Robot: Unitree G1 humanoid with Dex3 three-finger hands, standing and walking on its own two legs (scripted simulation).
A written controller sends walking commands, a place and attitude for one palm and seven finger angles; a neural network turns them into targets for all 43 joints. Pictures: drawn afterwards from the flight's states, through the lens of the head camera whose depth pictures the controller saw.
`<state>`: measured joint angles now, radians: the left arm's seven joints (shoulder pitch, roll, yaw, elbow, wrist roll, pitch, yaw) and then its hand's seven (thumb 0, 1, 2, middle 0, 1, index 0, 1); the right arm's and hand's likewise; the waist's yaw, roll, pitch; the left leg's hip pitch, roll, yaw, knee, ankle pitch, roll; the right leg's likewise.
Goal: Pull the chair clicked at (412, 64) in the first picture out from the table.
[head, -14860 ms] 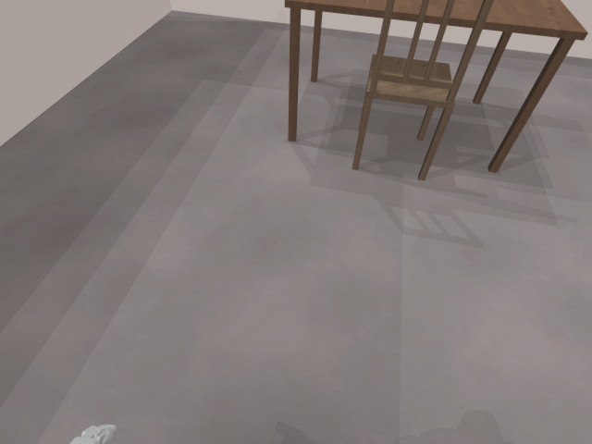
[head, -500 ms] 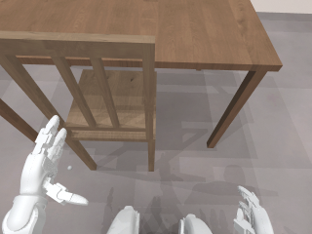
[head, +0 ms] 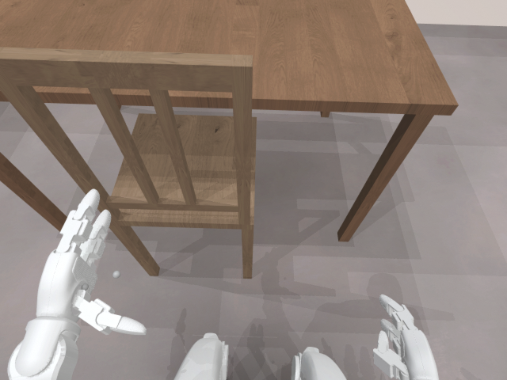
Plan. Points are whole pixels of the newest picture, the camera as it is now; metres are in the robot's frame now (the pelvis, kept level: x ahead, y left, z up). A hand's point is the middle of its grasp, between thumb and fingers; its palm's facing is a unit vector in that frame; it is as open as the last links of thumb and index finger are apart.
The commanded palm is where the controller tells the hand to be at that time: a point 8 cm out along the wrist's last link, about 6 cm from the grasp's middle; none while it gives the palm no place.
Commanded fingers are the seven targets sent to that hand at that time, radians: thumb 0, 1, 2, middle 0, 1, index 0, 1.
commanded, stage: aim the fingers beside a spindle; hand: left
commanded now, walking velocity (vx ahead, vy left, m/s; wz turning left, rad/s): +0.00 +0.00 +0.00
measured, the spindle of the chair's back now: (131, 155) +0.48 +0.27 +0.01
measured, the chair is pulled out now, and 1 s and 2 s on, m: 0.00 0.00 0.00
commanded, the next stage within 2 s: push the fingers through the gap in 1.94 s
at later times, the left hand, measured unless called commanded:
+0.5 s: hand (148, 256) +0.28 +0.18 +0.03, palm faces +0.03 -1.00 -0.05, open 16.9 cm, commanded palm +0.26 +0.23 +0.03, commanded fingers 0.00 -0.50 0.30 -0.06 -0.08 -0.06 -0.08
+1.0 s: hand (168, 239) +0.32 +0.16 +0.01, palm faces +0.03 -1.00 -0.05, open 16.9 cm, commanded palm +0.30 +0.22 +0.01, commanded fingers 0.00 -0.50 0.30 -0.06 -0.08 -0.06 -0.08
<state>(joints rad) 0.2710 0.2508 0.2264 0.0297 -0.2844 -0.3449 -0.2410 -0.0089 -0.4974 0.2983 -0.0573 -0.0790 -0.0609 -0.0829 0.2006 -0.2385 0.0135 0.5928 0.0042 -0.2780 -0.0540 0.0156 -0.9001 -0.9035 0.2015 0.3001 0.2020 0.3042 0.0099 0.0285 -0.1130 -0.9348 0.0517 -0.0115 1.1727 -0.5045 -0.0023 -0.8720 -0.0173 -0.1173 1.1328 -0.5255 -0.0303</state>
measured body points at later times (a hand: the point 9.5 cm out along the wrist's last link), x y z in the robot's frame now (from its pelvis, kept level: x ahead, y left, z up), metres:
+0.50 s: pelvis +0.00 +0.01 -0.01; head +0.09 +0.01 +0.43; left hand +0.27 +0.23 +0.04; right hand +0.18 -0.23 -0.10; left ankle +0.04 +0.12 -0.65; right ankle +0.02 -0.11 -0.65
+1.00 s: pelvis +0.00 +0.00 -0.02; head +0.10 +0.00 +0.42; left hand +0.31 +0.22 +0.02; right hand +0.17 -0.24 -0.12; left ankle +0.04 +0.12 -0.65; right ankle +0.02 -0.11 -0.65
